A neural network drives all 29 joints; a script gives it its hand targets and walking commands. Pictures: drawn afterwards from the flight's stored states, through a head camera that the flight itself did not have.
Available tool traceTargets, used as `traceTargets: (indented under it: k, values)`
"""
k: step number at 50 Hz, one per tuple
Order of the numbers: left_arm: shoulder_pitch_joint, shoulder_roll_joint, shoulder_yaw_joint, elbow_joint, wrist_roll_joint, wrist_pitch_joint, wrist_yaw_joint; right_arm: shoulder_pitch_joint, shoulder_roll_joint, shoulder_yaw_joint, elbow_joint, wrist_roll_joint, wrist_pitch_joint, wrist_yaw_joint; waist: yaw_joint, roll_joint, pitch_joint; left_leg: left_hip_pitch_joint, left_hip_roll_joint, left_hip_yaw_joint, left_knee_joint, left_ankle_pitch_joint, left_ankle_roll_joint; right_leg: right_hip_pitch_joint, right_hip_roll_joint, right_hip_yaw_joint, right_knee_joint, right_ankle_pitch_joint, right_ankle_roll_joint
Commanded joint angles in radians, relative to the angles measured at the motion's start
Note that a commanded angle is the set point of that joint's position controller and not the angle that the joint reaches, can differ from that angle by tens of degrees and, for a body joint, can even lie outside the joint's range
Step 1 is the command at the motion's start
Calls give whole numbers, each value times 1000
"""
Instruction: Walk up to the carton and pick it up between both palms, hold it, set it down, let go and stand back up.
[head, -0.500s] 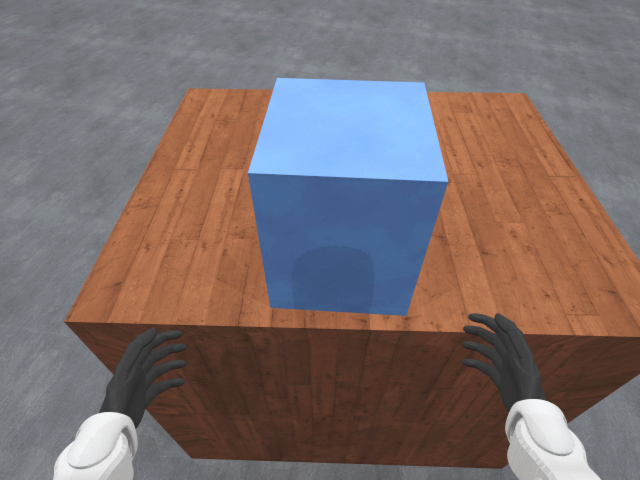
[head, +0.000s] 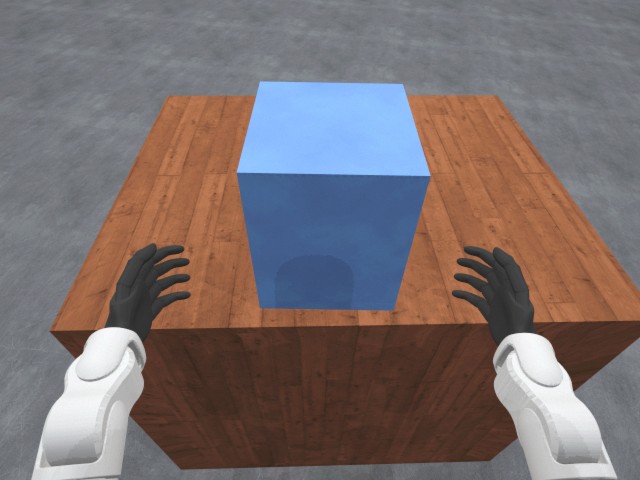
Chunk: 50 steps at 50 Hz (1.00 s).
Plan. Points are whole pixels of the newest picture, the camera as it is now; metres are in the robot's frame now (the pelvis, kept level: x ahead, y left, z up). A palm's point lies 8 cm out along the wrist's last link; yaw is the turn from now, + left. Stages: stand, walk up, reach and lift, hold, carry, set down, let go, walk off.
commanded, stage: reach and lift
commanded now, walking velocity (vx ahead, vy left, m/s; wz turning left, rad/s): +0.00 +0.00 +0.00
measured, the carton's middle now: (329, 199) +0.48 +0.01 +0.10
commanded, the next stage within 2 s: none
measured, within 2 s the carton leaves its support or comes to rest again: neither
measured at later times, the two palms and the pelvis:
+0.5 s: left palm (140, 234) +0.35 +0.22 +0.16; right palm (512, 242) +0.35 -0.20 +0.15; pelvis -0.01 -0.01 +0.00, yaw +0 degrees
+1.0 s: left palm (141, 160) +0.41 +0.22 +0.21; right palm (499, 170) +0.42 -0.19 +0.20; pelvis -0.01 +0.00 +0.00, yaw +1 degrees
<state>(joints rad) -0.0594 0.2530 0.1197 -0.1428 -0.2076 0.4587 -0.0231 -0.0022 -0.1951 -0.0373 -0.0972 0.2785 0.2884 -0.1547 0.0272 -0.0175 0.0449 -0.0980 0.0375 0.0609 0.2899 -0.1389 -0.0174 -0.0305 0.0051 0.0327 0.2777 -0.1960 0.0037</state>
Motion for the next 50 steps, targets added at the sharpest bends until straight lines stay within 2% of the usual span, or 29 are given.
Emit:
traceTargets:
  k: [1,9,10,16,19,32,50]
  values:
    - [-290,101,54,-112,12,30,7,-311,-121,-33,-87,14,-6,-11,-7,37,-170,194,-22,-10,1,145,-8,-163,19,-21,-60,126,6]
    - [-465,123,93,-88,17,145,21,-506,-176,-11,-1,70,27,-40,-23,21,-299,225,-29,5,34,229,-7,-130,37,-35,-13,247,31]
    - [-484,135,102,-72,36,167,21,-545,-188,-3,-17,90,42,-38,-18,46,-322,242,-34,-6,39,238,-7,-118,39,-33,-19,272,26]
    - [-601,148,123,-18,46,228,13,-653,-233,-1,76,129,94,-40,-49,34,-330,227,-41,-13,43,236,-9,-124,45,-37,-9,328,33]
    - [-662,164,125,42,46,226,8,-718,-236,5,123,140,107,-38,-56,28,-339,213,-42,-17,38,211,-2,-124,41,-35,-7,338,39]
    - [-969,253,91,317,23,173,20,-1032,-260,12,347,157,108,-21,-48,25,-443,168,-36,-24,54,158,15,-144,34,-37,11,323,53]
    - [-1390,314,-57,734,-34,82,42,-1443,-341,39,801,193,67,26,-62,56,-570,174,-26,-48,113,230,3,-198,48,-60,18,351,40]
